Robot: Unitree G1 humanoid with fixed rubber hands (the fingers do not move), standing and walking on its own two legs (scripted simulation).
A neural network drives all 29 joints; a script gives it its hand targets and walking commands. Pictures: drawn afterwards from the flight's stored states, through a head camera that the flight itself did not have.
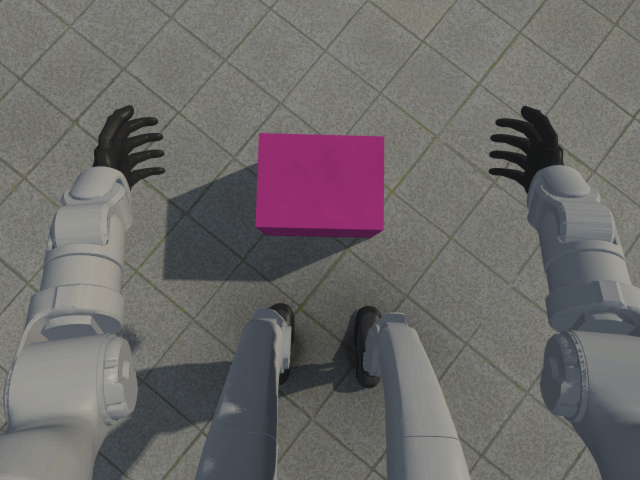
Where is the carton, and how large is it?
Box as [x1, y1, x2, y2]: [255, 133, 383, 237]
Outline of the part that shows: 259,133 255,226 267,235 371,237 383,229 383,136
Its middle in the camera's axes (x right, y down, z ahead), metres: +0.00 -0.11 +0.96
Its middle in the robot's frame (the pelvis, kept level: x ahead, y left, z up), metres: +0.52 +0.02 -0.58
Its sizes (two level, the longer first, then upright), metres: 0.284 0.214 0.188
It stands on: the floor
